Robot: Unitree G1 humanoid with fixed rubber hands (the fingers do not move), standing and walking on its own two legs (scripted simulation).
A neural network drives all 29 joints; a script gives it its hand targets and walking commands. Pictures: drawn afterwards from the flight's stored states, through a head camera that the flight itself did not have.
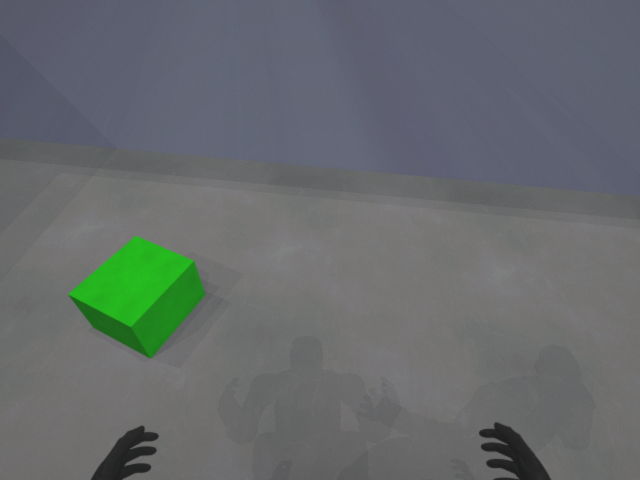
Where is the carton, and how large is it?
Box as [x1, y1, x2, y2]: [68, 236, 204, 358]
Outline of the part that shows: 135,236 68,294 93,327 150,358 204,295 204,292 194,262 192,260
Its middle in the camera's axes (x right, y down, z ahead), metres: -0.62 +0.19 +1.35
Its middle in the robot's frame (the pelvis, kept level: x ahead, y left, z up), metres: +0.87 +0.60 -0.65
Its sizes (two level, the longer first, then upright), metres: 0.293 0.264 0.201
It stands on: the floor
